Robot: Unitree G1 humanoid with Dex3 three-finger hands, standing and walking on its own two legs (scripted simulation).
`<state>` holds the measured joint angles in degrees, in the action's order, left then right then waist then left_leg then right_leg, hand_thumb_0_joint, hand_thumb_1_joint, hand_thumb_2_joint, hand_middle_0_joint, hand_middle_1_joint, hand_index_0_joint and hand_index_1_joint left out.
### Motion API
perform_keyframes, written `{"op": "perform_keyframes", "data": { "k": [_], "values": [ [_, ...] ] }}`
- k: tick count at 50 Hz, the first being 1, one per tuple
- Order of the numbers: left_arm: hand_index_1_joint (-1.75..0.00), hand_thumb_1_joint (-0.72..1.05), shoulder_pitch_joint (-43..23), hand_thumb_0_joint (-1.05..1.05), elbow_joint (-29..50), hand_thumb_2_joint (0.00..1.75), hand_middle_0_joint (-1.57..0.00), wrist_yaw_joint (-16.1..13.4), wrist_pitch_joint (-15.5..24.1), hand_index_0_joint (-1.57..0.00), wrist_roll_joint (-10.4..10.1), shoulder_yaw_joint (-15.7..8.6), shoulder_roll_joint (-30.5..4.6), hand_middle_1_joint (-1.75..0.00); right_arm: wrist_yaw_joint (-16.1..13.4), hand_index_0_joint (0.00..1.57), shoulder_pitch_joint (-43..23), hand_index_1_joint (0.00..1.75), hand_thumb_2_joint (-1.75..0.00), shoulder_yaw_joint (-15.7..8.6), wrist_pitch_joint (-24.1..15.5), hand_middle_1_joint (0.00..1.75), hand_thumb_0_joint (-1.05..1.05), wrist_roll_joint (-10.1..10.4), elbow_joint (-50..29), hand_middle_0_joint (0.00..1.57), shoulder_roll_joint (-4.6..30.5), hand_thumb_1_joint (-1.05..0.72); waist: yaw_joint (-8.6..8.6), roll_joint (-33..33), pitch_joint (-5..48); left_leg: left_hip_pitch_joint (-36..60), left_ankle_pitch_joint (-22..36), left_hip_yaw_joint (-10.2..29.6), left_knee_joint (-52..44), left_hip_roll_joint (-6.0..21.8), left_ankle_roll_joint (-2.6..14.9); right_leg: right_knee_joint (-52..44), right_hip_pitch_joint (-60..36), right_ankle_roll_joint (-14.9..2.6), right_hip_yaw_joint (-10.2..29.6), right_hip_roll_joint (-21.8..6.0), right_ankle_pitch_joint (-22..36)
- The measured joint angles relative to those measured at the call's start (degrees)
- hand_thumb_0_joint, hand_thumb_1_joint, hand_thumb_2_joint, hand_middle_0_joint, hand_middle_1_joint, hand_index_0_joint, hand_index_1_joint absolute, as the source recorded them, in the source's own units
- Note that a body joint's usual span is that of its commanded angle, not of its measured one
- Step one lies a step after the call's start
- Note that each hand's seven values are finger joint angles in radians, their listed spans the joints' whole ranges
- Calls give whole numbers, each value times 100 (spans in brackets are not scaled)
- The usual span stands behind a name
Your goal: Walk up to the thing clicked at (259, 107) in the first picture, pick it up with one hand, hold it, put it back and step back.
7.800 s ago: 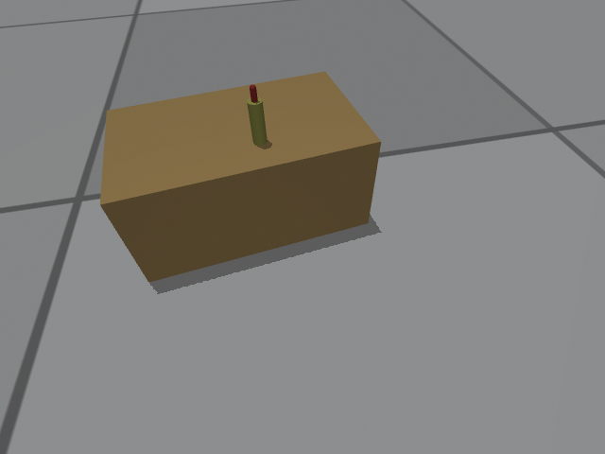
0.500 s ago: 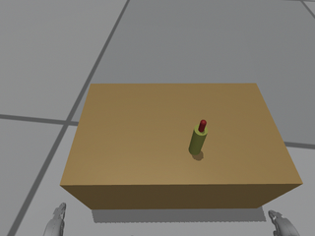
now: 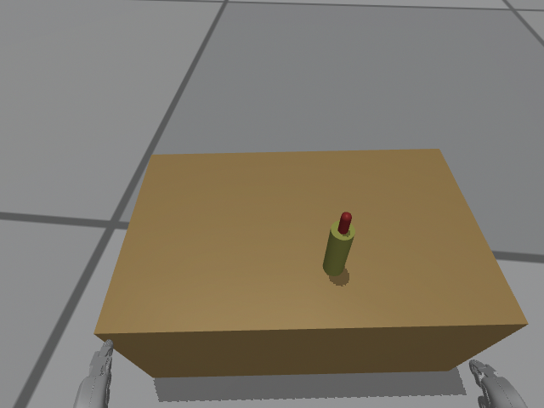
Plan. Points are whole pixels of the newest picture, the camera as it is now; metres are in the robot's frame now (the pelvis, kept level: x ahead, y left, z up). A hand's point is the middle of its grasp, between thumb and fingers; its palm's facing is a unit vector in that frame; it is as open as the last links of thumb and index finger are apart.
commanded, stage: go down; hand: right
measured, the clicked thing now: (339, 243) +0.49 -0.12 -0.17
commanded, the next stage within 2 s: approach in 1.98 s
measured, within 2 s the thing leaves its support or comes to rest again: neither
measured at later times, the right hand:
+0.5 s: hand (467, 407) +0.16 -0.24 -0.07, palm faces +0.05 +0.95 -0.31, open 17.5 cm
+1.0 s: hand (472, 269) +0.33 -0.27 +0.01, palm faces +0.05 +0.99 -0.13, open 17.7 cm
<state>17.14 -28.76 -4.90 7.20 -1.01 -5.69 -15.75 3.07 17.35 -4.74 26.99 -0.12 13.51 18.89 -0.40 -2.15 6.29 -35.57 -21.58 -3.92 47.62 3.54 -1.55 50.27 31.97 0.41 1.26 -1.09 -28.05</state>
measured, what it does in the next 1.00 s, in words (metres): stands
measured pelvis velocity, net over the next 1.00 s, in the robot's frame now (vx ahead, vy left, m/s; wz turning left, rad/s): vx -0.03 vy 0.00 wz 0.02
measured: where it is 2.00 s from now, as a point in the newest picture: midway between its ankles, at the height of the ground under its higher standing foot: outside the picture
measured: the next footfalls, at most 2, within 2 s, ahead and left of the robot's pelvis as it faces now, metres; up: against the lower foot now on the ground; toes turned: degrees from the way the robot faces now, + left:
none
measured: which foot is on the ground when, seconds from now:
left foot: down 0.00-1.00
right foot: down 0.00-1.00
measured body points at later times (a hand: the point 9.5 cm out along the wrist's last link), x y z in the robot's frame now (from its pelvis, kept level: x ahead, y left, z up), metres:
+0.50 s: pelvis +0.00 +0.00 -0.01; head +0.03 +0.00 +0.44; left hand +0.16 +0.27 -0.05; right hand +0.15 -0.29 -0.05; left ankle +0.02 +0.14 -0.70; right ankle -0.03 -0.12 -0.70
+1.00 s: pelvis -0.03 +0.00 +0.00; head +0.02 -0.01 +0.45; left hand +0.11 +0.26 -0.05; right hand +0.32 -0.33 +0.02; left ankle +0.02 +0.14 -0.70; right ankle -0.03 -0.12 -0.70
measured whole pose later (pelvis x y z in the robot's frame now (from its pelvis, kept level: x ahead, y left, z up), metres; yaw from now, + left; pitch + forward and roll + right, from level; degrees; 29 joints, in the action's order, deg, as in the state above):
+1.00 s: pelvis -0.03 +0.00 +0.00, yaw +1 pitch +8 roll +1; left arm 19.0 -24.7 -6.5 11.4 -1.4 0.3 -15.3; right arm 18.8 -20.7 -19.2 8.9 4.9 45.5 30.9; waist -4.2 -0.2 3.5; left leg -35.9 -17.9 -2.8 45.6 3.0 -1.5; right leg 49.5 32.4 0.0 0.2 -1.4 -25.4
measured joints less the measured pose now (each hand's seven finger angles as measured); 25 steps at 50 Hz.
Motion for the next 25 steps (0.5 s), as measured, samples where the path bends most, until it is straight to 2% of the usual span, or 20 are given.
{"op": "perform_keyframes", "data": {
  "k": [19,25],
  "values": [
    [-7,-53,370,-1,702,5,-7,-173,-39,-6,-26,52,62,-6,108,6,348,4,-1,-180,207,5,-1,59,-694,6,84,52,-10,14,183,-246,-165,-41,325,16,14,324,262,18,60,5,-150],
    [-7,-53,447,-1,946,5,-7,-263,-21,-6,-43,160,77,-6,158,6,178,5,-1,-294,140,5,-1,92,-672,6,132,53,-19,47,148,-227,-161,-65,359,23,19,364,257,23,87,11,-141]
  ]
}}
